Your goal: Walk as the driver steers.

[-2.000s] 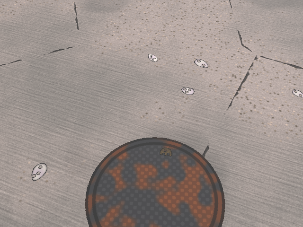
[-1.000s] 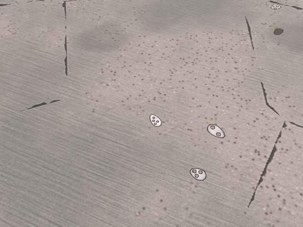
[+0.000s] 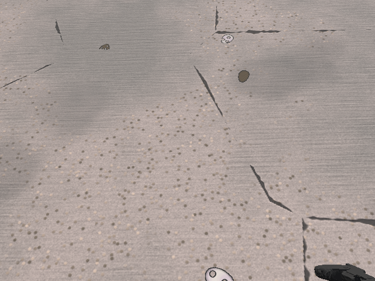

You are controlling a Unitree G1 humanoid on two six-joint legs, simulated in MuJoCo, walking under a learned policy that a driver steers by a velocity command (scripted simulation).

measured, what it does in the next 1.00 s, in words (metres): walks ahead: left foot, then right foot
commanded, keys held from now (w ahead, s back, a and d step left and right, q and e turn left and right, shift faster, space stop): w+e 0.34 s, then w+q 0.66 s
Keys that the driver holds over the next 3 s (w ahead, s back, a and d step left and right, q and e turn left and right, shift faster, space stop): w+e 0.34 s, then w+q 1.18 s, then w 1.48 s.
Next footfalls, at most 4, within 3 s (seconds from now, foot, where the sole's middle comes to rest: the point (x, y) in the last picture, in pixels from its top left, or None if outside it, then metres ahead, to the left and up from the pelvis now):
0.08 left None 0.23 0.13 -0.77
0.58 right None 0.41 -0.15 -0.77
1.12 left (214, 212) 0.71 0.03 -0.77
1.66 right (237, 143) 1.05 -0.05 -0.77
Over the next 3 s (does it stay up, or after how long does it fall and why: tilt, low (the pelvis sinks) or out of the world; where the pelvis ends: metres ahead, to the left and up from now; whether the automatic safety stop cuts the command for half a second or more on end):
stays up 1.51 0.25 0.01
